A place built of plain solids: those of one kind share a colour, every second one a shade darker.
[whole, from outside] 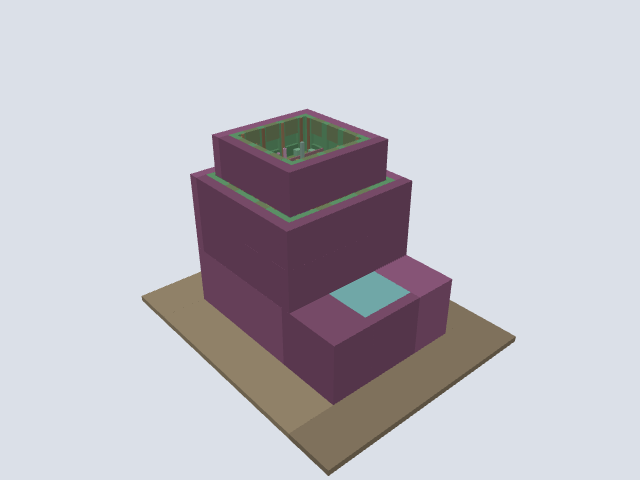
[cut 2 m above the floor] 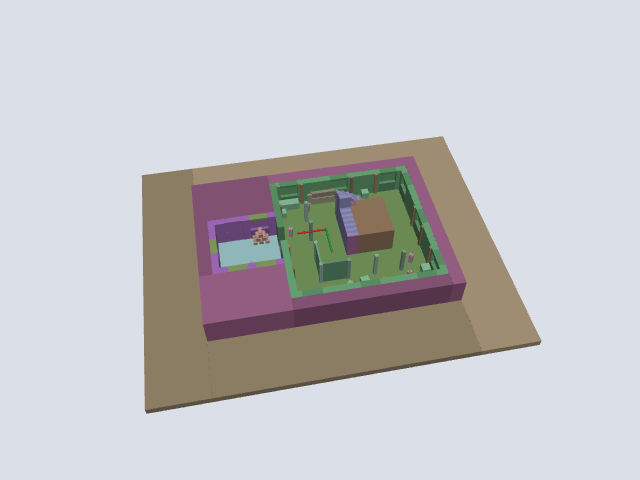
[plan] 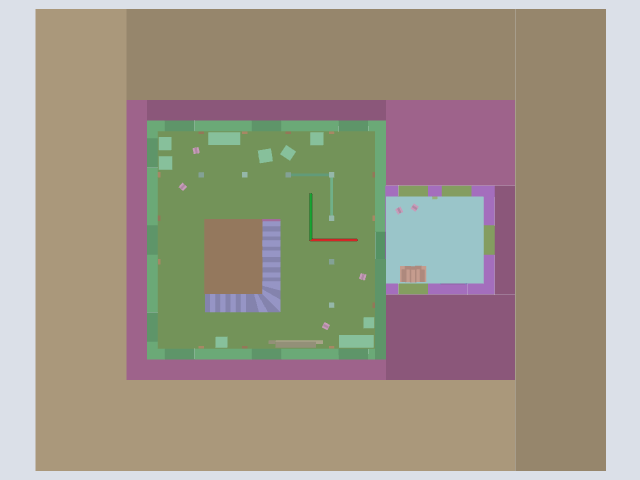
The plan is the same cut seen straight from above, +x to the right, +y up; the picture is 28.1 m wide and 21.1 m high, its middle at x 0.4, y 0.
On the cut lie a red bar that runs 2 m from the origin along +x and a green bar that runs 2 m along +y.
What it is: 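The timber main towers of Japanese castles, from general knowledge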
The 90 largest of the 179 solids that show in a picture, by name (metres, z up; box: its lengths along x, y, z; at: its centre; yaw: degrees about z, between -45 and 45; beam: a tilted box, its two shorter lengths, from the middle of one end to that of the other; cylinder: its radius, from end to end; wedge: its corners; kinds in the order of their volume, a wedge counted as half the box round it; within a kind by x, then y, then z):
{
 "wall_fill_storey_1": {"box": [0.9, 12.31, 5.78], "at": [-7.66, 0.0, 2.39]},
 "wall_fill_storey_2": {"box": [0.9, 12.31, 3.51], "at": [-7.66, 0.0, 7.04]},
 "wall_fill_storey_3": {"box": [0.9, 12.31, 3.18], "at": [-7.66, 0.0, 10.38]},
 "wall_fill_storey_4": {"box": [0.9, 9.44, 3.33], "at": [-6.22, 0.0, 13.63]},
 "wall_fill_storey_5": {"box": [10.51, 0.9, 5.78], "at": [-1.95, -5.71, 2.39]},
 "wall_fill_storey_6": {"box": [10.51, 0.9, 3.51], "at": [-1.95, -5.71, 7.04]},
 "wall_fill_storey_7": {"box": [10.51, 0.9, 3.18], "at": [-1.95, -5.71, 10.38]},
 "wall_fill_storey_8": {"box": [7.64, 0.9, 3.33], "at": [-1.95, -4.27, 13.63]},
 "wall_fill_storey_9": {"box": [7.64, 0.9, 3.33], "at": [-1.95, 4.27, 13.63]},
 "wall_fill_storey_10": {"box": [10.51, 0.9, 5.78], "at": [-1.95, 5.71, 2.39]},
 "wall_fill_storey_11": {"box": [10.51, 0.9, 3.18], "at": [-1.95, 5.71, 10.38]},
 "wall_fill_storey_12": {"box": [0.9, 9.44, 3.33], "at": [2.32, 0.0, 13.63]},
 "wall_fill_storey_13": {"box": [0.9, 12.31, 3.51], "at": [3.75, 0.0, 7.04]},
 "wall_fill_storey_14": {"box": [0.9, 12.31, 3.18], "at": [3.75, 0.0, 10.38]},
 "wall_fill_storey_15": {"box": [5.68, 3.77, 5.78], "at": [6.14, -4.27, 2.39]},
 "wall_fill_storey_16": {"box": [5.68, 3.77, 5.78], "at": [6.14, 4.27, 2.39]},
 "wall_fill_storey_17": {"box": [0.9, 4.78, 5.78], "at": [8.53, 0.0, 2.39]},
 "ground_garden_1": {"box": [4.0, 20.31, 0.5], "at": [-10.11, 0.0, -0.27]},
 "ground_garden_2": {"box": [17.09, 4.0, 0.5], "at": [0.43, -8.15, -0.27]},
 "ground_garden_3": {"box": [17.09, 4.0, 0.5], "at": [0.43, 8.15, -0.27]},
 "ground_garden_4": {"box": [4.0, 20.31, 0.5], "at": [10.98, 0.0, -0.27]},
 "wall_storey_1": {"box": [0.48, 0.79, 5.43], "at": [-6.97, -4.86, 2.57]},
 "wall_storey_2": {"box": [0.48, 1.3, 1.93], "at": [-6.97, -3.82, 2.77]},
 "wall_storey_3": {"box": [0.48, 2.52, 5.43], "at": [-6.97, -1.91, 2.57]},
 "wall_storey_4": {"box": [0.48, 1.3, 1.93], "at": [-6.97, 0.0, 2.77]},
 "wall_storey_5": {"box": [0.48, 2.52, 5.43], "at": [-6.97, 1.91, 2.57]},
 "wall_storey_6": {"box": [0.48, 1.3, 1.93], "at": [-6.97, 3.82, 2.77]},
 "wall_storey_7": {"box": [0.48, 0.79, 5.43], "at": [-6.97, 4.86, 2.57]},
 "wall_storey_8": {"box": [0.79, 0.48, 5.43], "at": [-6.82, -5.01, 2.57]},
 "wall_storey_9": {"box": [0.79, 0.48, 5.43], "at": [-6.82, 5.01, 2.57]},
 "wall_storey_10": {"box": [2.7, 0.48, 3.18], "at": [-5.86, -5.01, 10.38]},
 "wall_storey_11": {"box": [1.3, 0.48, 1.93], "at": [-5.77, -5.01, 2.77]},
 "wall_storey_12": {"box": [1.3, 0.48, 1.93], "at": [-5.77, 5.01, 2.77]},
 "wall_storey_13": {"box": [0.48, 0.61, 3.33], "at": [-5.53, -0.95, 13.63]},
 "wall_storey_14": {"box": [0.48, 0.61, 3.33], "at": [-5.53, 0.95, 13.63]},
 "wall_storey_15": {"box": [0.48, 1.26, 3.33], "at": [-5.53, 3.19, 13.63]},
 "wall_storey_16": {"box": [1.26, 0.48, 3.33], "at": [-5.14, 3.58, 13.63]},
 "wall_storey_17": {"box": [2.52, 0.48, 5.43], "at": [-3.86, -5.01, 2.57]},
 "wall_storey_18": {"box": [2.52, 0.48, 5.43], "at": [-3.86, 5.01, 2.57]},
 "wall_storey_19": {"box": [0.61, 0.48, 3.33], "at": [-2.91, 3.58, 13.63]},
 "wall_storey_20": {"box": [1.3, 0.48, 1.93], "at": [-1.95, -5.01, 2.77]},
 "wall_storey_21": {"box": [2.52, 0.48, 3.18], "at": [-1.95, -5.01, 10.38]},
 "wall_storey_22": {"box": [1.3, 0.48, 1.93], "at": [-1.95, 5.01, 2.77]},
 "wall_storey_23": {"box": [0.61, 0.48, 3.33], "at": [-1.0, 3.58, 13.63]},
 "wall_storey_24": {"box": [2.52, 0.48, 5.43], "at": [-0.04, -5.01, 2.57]},
 "wall_storey_25": {"box": [2.52, 0.48, 5.43], "at": [-0.04, 5.01, 2.57]},
 "wall_storey_26": {"box": [1.26, 0.48, 3.33], "at": [1.24, 3.58, 13.63]},
 "wall_storey_27": {"box": [0.48, 1.26, 3.33], "at": [1.63, -3.19, 13.63]},
 "wall_storey_28": {"box": [1.3, 0.48, 1.93], "at": [1.87, -5.01, 2.77]},
 "wall_storey_29": {"box": [1.3, 0.48, 1.93], "at": [1.87, 5.01, 2.77]},
 "wall_storey_30": {"box": [2.7, 0.48, 3.18], "at": [1.95, -5.01, 10.38]},
 "wall_storey_31": {"box": [0.79, 0.48, 5.43], "at": [2.91, -5.01, 2.57]},
 "wall_storey_32": {"box": [0.79, 0.48, 5.43], "at": [2.91, 5.01, 2.57]},
 "wall_storey_33": {"box": [0.48, 2.7, 3.18], "at": [3.06, -3.91, 10.38]},
 "wall_storey_34": {"box": [0.48, 4.42, 5.43], "at": [3.06, -3.05, 2.57]},
 "wall_storey_35": {"box": [0.48, 2.52, 3.18], "at": [3.06, 0.0, 10.38]},
 "wall_storey_36": {"box": [0.48, 4.9, 5.43], "at": [3.06, 2.81, 2.57]},
 "wall_storey_37": {"box": [0.48, 2.7, 3.18], "at": [3.06, 3.91, 10.38]},
 "wall_fill_over_annex_1": {"box": [4.82, 4.78, 2.49], "at": [5.67, 0.0, 4.04]},
 "floor_storey_1": {"box": [9.55, 9.55, 0.55], "at": [-1.95, 0.0, -0.28]},
 "store_1": {"box": [2.56, 3.3, 5.28], "at": [-3.41, -0.73, 2.64]},
 "step_1": {"wedge": [[-2.35, -2.37, -0.05], [-2.35, -2.37, 2.39], [-1.97, -2.37, -0.05], [-1.97, -2.37, 2.39], [-1.88, -3.17, -0.05], [-1.88, -3.17, 2.39], [-1.33, -3.17, -0.05], [-1.33, -3.17, 2.39]]},
 "step_2": {"wedge": [[-2.13, -2.37, -0.05], [-2.13, -2.37, 2.59], [-2.13, -2.09, -0.05], [-2.13, -2.09, 2.59], [-1.33, -3.17, -0.05], [-1.33, -3.17, 2.59], [-1.33, -2.56, -0.05], [-1.33, -2.56, 2.59]]},
 "step_3": {"wedge": [[-2.13, -2.16, -0.05], [-2.13, -2.16, 2.79], [-2.13, -1.95, -0.05], [-2.13, -1.95, 2.79], [-1.33, -2.63, -0.05], [-1.33, -2.63, 2.79], [-1.33, -2.16, -0.05], [-1.33, -2.16, 2.79]]},
 "step_4": {"box": [0.8, 0.29, 3.44], "at": [-1.73, -1.51, 1.67]},
 "step_5": {"box": [0.8, 0.29, 3.64], "at": [-1.73, -1.28, 1.77]},
 "step_6": {"box": [0.8, 0.29, 3.84], "at": [-1.73, -1.06, 1.87]},
 "step_7": {"box": [0.8, 0.29, 4.04], "at": [-1.73, -0.83, 1.97]},
 "step_8": {"box": [0.8, 0.29, 4.24], "at": [-1.73, -0.61, 2.07]},
 "step_9": {"box": [0.8, 0.29, 4.44], "at": [-1.73, -0.38, 2.17]},
 "step_10": {"box": [0.8, 0.29, 4.64], "at": [-1.73, -0.16, 2.27]},
 "step_11": {"box": [0.8, 0.29, 4.84], "at": [-1.73, 0.07, 2.37]},
 "step_12": {"box": [0.8, 0.29, 5.03], "at": [-1.73, 0.29, 2.47]},
 "step_13": {"box": [0.8, 0.29, 5.23], "at": [-1.73, 0.52, 2.57]},
 "step_14": {"box": [0.8, 0.29, 5.43], "at": [-1.73, 0.74, 2.67]},
 "wall_annex_1": {"box": [0.58, 0.48, 2.95], "at": [3.55, -2.15, 1.32]},
 "wall_annex_2": {"box": [0.58, 0.48, 2.95], "at": [3.55, 2.15, 1.32]},
 "wall_annex_3": {"box": [0.61, 0.48, 2.95], "at": [5.45, 2.15, 1.32]},
 "wall_annex_4": {"box": [1.2, 0.44, 2.1], "at": [6.29, -2.17, 1.05]},
 "wall_annex_5": {"box": [1.19, 0.48, 2.95], "at": [7.48, -2.15, 1.32]},
 "wall_annex_6": {"box": [1.02, 0.48, 2.95], "at": [7.57, 2.15, 1.32]},
 "wall_annex_7": {"box": [0.48, 1.74, 2.95], "at": [7.84, -1.52, 1.32]},
 "wall_annex_8": {"box": [0.48, 1.74, 2.95], "at": [7.84, 1.52, 1.32]},
 "floor_annex_1": {"box": [4.3, 3.82, 0.55], "at": [5.45, 0.0, -0.28]},
 "wall_head_storey_1": {"box": [1.3, 0.48, 1.23], "at": [-3.86, 3.58, 14.68]},
 "wall_head_storey_2": {"box": [1.3, 0.48, 1.23], "at": [-1.95, 3.58, 14.68]},
 "wall_head_storey_3": {"box": [1.3, 0.48, 1.23], "at": [-0.04, 3.58, 14.68]},
 "screen_storey_1": {"box": [1.67, 0.12, 5.28], "at": [-0.04, 2.87, 2.64]},
 "screen_storey_2": {"box": [0.12, 1.67, 5.28], "at": [0.91, 1.91, 2.64]},
 "wall_beside_left_1": {"box": [0.12, 3.75, 4.13], "at": [-3.04, 1.46, 11.15]}
}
